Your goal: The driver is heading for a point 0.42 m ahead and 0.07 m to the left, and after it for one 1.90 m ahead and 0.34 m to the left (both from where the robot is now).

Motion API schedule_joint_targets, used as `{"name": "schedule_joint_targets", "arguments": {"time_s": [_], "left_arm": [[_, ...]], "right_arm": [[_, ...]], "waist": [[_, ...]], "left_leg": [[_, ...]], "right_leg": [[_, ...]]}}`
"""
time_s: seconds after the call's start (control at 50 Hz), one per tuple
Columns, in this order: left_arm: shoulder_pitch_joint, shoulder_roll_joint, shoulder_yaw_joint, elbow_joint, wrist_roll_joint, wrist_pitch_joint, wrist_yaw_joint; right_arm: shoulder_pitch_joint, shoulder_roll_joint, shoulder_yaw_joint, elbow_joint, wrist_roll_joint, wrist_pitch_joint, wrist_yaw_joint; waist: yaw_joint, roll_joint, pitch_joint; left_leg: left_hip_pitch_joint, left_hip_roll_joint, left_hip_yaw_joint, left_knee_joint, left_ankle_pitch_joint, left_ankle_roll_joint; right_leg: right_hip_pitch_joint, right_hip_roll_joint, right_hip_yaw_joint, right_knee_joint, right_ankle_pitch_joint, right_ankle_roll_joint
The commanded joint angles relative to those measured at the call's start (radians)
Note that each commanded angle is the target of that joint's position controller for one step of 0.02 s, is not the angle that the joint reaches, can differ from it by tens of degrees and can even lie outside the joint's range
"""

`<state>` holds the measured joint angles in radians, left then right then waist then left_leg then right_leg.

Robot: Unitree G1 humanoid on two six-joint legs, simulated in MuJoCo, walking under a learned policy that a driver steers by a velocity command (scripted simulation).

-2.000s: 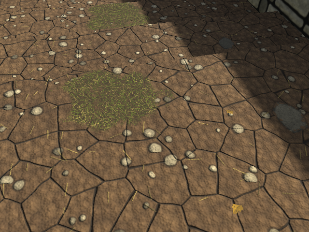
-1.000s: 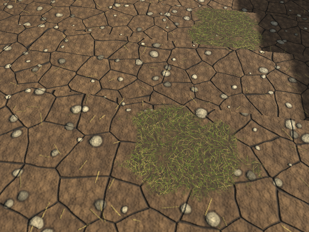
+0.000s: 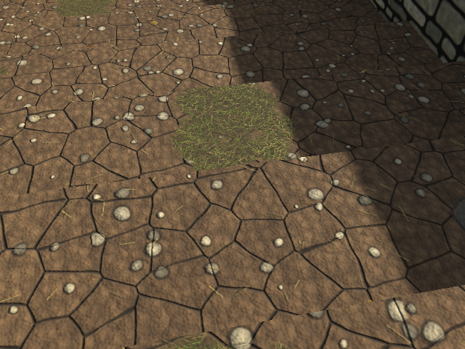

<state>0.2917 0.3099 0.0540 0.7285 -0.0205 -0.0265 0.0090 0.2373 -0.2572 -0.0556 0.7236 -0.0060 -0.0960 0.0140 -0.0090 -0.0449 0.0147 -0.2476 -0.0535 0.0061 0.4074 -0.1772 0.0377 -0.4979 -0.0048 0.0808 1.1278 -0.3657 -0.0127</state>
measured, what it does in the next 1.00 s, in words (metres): walks ahead, turning left: right foot, then left foot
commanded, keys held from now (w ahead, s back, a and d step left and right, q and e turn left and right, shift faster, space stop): w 0.02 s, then w+q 0.82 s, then w+e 0.16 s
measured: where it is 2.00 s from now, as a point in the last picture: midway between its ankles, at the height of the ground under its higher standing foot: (197, 217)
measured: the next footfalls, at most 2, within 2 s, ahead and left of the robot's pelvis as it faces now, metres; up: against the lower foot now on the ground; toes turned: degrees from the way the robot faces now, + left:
right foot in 0.28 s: +0.30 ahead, -0.15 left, +0.00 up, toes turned +5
left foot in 0.76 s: +0.44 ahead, +0.15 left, +0.00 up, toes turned +22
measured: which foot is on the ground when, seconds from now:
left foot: down 0.00-0.28, up 0.30-0.74, down 0.76-1.00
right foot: up 0.00-0.26, down 0.28-0.78, up 0.80-1.00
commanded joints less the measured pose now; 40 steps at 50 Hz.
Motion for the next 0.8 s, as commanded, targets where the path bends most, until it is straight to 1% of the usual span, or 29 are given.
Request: {"name": "schedule_joint_targets", "arguments": {"time_s": [0.02,0.06,0.08,0.12,0.18,0.22,0.24,0.26,0.28,0.3,0.32,0.34,0.38,0.4,0.44,0.48,0.52,0.56,0.58,0.62,0.64,0.66,0.68,0.7,0.72,0.74,0.76,0.78,0.8], "left_arm": [[-0.004,0.033,0.006,-0.076,0.009,-0.014,-0.008],[-0.078,0.015,-0.009,-0.098,0.023,-0.026,-0.013],[-0.115,0.007,-0.015,-0.105,0.024,-0.034,-0.018],[-0.180,0.007,-0.019,-0.114,0.018,-0.048,-0.026],[-0.244,0.038,-0.010,-0.133,0.009,-0.059,-0.036],[-0.229,0.066,0.004,-0.134,0.005,-0.066,-0.039],[-0.184,0.074,0.012,-0.121,0.005,-0.070,-0.037],[-0.101,0.102,0.029,-0.096,0.009,-0.071,-0.030],[0.039,0.157,0.049,-0.081,0.025,-0.073,-0.018],[0.144,0.242,0.071,-0.062,0.037,-0.059,-0.012],[0.174,0.184,0.059,-0.043,0.026,-0.051,-0.019],[0.126,0.130,0.041,-0.041,0.017,-0.049,-0.020],[0.006,0.066,0.021,-0.046,0.029,-0.050,-0.022],[-0.035,0.041,0.015,-0.043,0.037,-0.057,-0.021],[-0.070,0.032,0.021,-0.028,0.037,-0.070,-0.023],[-0.066,0.056,0.033,-0.006,0.037,-0.081,-0.021],[-0.058,0.078,0.044,0.017,0.036,-0.083,-0.018],[-0.053,0.104,0.051,0.034,0.035,-0.078,-0.007],[-0.055,0.120,0.056,0.043,0.041,-0.076,-0.001],[-0.040,0.128,0.060,0.054,0.031,-0.074,0.000],[-0.029,0.146,0.067,0.063,0.036,-0.077,0.002],[-0.046,0.141,0.067,0.047,0.035,-0.079,0.000],[-0.067,0.146,0.070,0.055,0.007,-0.070,0.003],[-0.080,0.156,0.075,0.050,-0.002,-0.061,0.006],[-0.082,0.173,0.079,0.050,-0.006,-0.053,0.007],[-0.031,0.177,0.080,0.076,-0.017,-0.036,0.007],[-0.009,0.167,0.074,0.085,-0.015,-0.032,0.007],[0.071,0.080,0.047,0.062,0.029,-0.041,-0.001],[0.047,0.049,0.029,0.001,0.033,-0.080,-0.013]], "right_arm": [[0.010,-0.117,-0.026,-0.025,0.008,-0.015,0.004],[0.020,-0.149,-0.033,-0.012,0.016,-0.009,0.002],[0.030,-0.158,-0.035,-0.006,0.022,-0.004,0.002],[0.068,-0.183,-0.041,0.010,0.030,0.006,-0.002],[0.137,-0.202,-0.045,0.036,0.041,0.022,-0.005],[0.152,-0.213,-0.048,0.043,0.042,0.033,-0.011],[0.154,-0.212,-0.047,0.049,0.042,0.040,-0.014],[0.162,-0.189,-0.039,0.050,0.036,0.043,-0.016],[0.149,-0.131,-0.018,0.032,0.024,0.041,-0.014],[0.253,-0.034,0.011,0.006,0.024,0.026,-0.017],[0.240,-0.099,-0.003,0.004,0.046,0.017,-0.019],[0.178,-0.163,-0.025,-0.006,0.058,0.020,-0.020],[0.121,-0.154,-0.032,-0.014,0.039,0.035,-0.024],[0.130,-0.139,-0.035,-0.010,0.035,0.047,-0.024],[0.137,-0.102,-0.032,-0.008,0.037,0.069,-0.021],[0.098,-0.088,-0.029,-0.030,0.033,0.081,-0.021],[0.057,-0.074,-0.022,-0.048,0.028,0.082,-0.015],[-0.015,-0.060,-0.015,-0.078,0.027,0.068,0.008],[-0.019,-0.053,-0.014,-0.081,0.016,0.067,0.012],[-0.051,-0.067,-0.018,-0.098,0.018,0.073,0.019],[-0.015,-0.093,-0.032,-0.093,0.015,0.075,0.024],[0.013,-0.129,-0.049,-0.085,0.012,0.081,0.024],[-0.011,-0.118,-0.044,-0.110,0.016,0.087,0.028],[-0.019,-0.129,-0.049,-0.120,0.012,0.090,0.030],[0.006,-0.139,-0.057,-0.122,0.011,0.094,0.031],[0.041,-0.138,-0.066,-0.116,0.030,0.098,0.028],[0.193,-0.193,-0.097,-0.075,0.036,0.095,0.022],[0.223,-0.315,-0.122,-0.068,0.058,0.099,0.009],[0.210,-0.326,-0.100,-0.124,0.049,0.067,0.026]], "waist": [[0.010,0.147,0.009],[-0.005,0.122,0.015],[-0.018,0.116,0.020],[-0.042,0.118,0.021],[-0.055,0.121,0.019],[-0.028,0.130,0.010],[0.004,0.130,0.000],[0.045,0.125,-0.041],[0.118,0.062,-0.149],[0.112,-0.185,-0.313],[0.129,-0.220,-0.304],[0.123,-0.149,-0.168],[0.073,-0.089,-0.044],[0.039,-0.101,-0.017],[0.009,-0.086,0.003],[0.005,-0.043,0.022],[0.011,-0.021,0.031],[0.030,-0.006,0.033],[0.026,-0.009,0.024],[0.039,-0.019,0.034],[0.021,-0.012,0.007],[0.002,0.024,-0.015],[-0.006,-0.019,0.030],[-0.010,-0.031,0.030],[-0.032,-0.044,0.003],[-0.049,-0.046,-0.011],[-0.123,0.013,-0.078],[-0.055,0.318,-0.110],[-0.034,0.405,-0.239]], "left_leg": [[0.088,0.268,-0.268,-0.236,0.099,0.203],[0.066,0.253,-0.229,-0.248,0.160,0.207],[0.053,0.238,-0.206,-0.246,0.178,0.199],[0.028,0.220,-0.176,-0.230,0.191,0.184],[0.057,0.246,-0.217,-0.189,0.149,0.165],[0.077,0.265,-0.259,-0.143,0.099,0.139],[0.071,0.257,-0.259,-0.099,0.103,0.122],[0.044,0.217,-0.241,-0.007,0.142,0.098],[-0.060,0.149,-0.187,0.234,0.068,0.055],[-0.368,0.026,-0.055,0.599,-0.258,-0.017],[-0.504,0.041,-0.122,0.773,-0.409,-0.021],[-0.567,0.080,-0.139,0.845,-0.337,-0.017],[-0.529,0.130,-0.121,0.808,-0.197,-0.025],[-0.479,0.156,-0.130,0.768,-0.152,-0.028],[-0.419,0.173,-0.121,0.726,-0.110,-0.035],[-0.438,0.178,-0.128,0.659,-0.045,-0.042],[-0.443,0.181,-0.125,0.542,0.054,-0.039],[-0.415,0.172,-0.093,0.412,0.178,-0.027],[-0.311,0.162,-0.054,0.390,0.235,-0.029],[-0.265,0.145,-0.011,0.381,0.213,-0.023],[-0.277,0.170,-0.055,0.481,0.248,-0.009],[-0.290,0.152,-0.029,0.555,0.252,0.002],[-0.350,0.177,-0.068,0.456,0.102,0.027],[-0.306,0.143,-0.010,0.433,0.013,0.045],[-0.210,0.103,0.045,0.408,-0.054,0.066],[-0.110,0.010,0.141,0.268,-0.165,0.087],[0.142,-0.020,0.119,0.163,-0.034,0.122],[0.384,0.217,-0.274,0.125,0.122,0.236],[0.512,0.347,-0.787,-0.049,-0.009,0.421]], "right_leg": [[-0.158,-0.080,0.013,-0.106,0.062,0.013],[-0.131,-0.094,-0.017,-0.251,0.161,0.016],[-0.105,-0.087,-0.028,-0.330,0.216,0.016],[-0.026,-0.056,-0.046,-0.458,0.313,0.027],[0.039,-0.025,-0.038,-0.559,0.348,0.031],[0.113,-0.017,-0.033,-0.615,0.316,0.013],[0.185,-0.014,-0.041,-0.649,0.303,-0.002],[0.317,-0.013,-0.048,-0.668,0.277,-0.024],[0.529,-0.141,0.065,-0.657,0.260,-0.076],[0.842,-0.387,0.422,-0.703,0.086,-0.208],[0.807,-0.414,0.611,-0.808,-0.127,-0.243],[0.708,-0.383,0.508,-0.832,-0.180,-0.211],[0.516,-0.308,0.305,-0.876,0.009,-0.178],[0.444,-0.281,0.226,-0.902,0.099,-0.167],[0.369,-0.266,0.125,-0.943,0.225,-0.170],[0.357,-0.273,0.053,-0.967,0.320,-0.181],[0.373,-0.266,-0.022,-0.973,0.380,-0.178],[0.379,-0.246,-0.103,-0.972,0.439,-0.163],[0.315,-0.221,-0.169,-0.965,0.497,-0.163],[0.312,-0.228,-0.204,-0.951,0.493,-0.159],[0.370,-0.297,-0.182,-0.905,0.580,-0.171],[0.414,-0.301,-0.202,-0.840,0.633,-0.169],[0.453,-0.312,-0.202,-0.826,0.669,-0.142],[0.470,-0.307,-0.224,-0.767,0.805,-0.124],[0.463,-0.296,-0.246,-0.671,0.955,-0.108],[0.460,-0.241,-0.281,-0.527,0.978,-0.097],[0.343,-0.211,-0.297,-0.274,0.889,-0.071],[0.001,-0.097,-0.278,0.089,0.040,-0.012],[-0.281,0.062,-0.070,0.285,-0.269,0.008]]}}
Keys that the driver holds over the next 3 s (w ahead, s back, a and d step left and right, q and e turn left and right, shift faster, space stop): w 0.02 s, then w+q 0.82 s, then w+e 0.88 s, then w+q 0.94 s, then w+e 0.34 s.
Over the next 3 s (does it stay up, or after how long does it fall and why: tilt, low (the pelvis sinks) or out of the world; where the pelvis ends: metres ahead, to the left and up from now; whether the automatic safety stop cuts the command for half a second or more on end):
stays up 1.50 0.35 -0.34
